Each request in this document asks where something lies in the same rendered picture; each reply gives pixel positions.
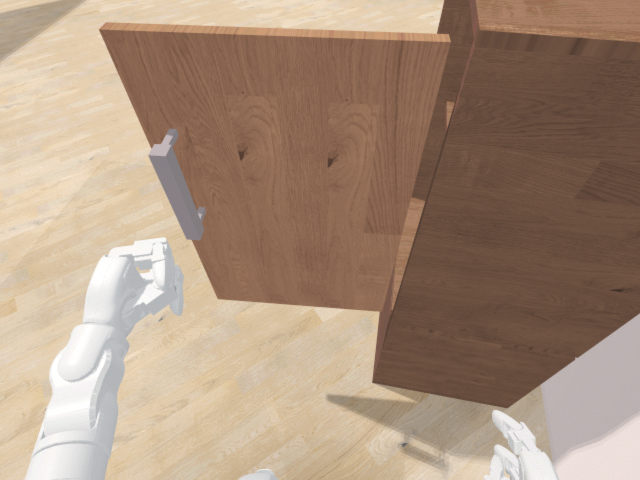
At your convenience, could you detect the cupboard door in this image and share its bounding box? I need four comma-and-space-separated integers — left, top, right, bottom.
99, 22, 451, 312

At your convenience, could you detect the left robot forearm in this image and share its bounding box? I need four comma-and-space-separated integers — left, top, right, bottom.
25, 323, 130, 480

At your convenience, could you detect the left robot hand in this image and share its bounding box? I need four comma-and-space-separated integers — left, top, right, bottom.
83, 237, 184, 338

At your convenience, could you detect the right robot hand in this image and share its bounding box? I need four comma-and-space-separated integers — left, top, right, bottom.
484, 410, 559, 480

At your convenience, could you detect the handle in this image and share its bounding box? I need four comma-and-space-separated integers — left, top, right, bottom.
148, 129, 206, 240

